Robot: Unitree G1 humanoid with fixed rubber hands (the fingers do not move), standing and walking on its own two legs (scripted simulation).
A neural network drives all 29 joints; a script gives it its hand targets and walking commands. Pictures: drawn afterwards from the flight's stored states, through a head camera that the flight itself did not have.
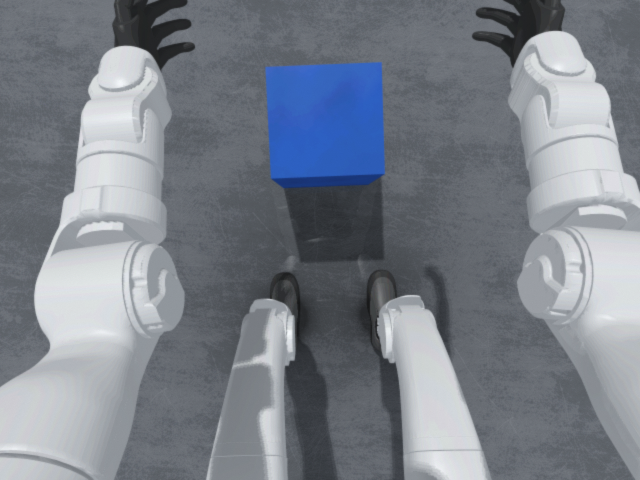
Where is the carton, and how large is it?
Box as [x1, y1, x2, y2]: [265, 62, 384, 187]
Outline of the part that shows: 381,62 265,67 271,178 283,187 367,184 384,173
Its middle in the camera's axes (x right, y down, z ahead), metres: +0.01 -0.23 +0.83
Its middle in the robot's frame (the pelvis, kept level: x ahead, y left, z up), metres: +0.54 +0.01 -0.54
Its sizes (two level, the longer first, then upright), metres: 0.210 0.200 0.250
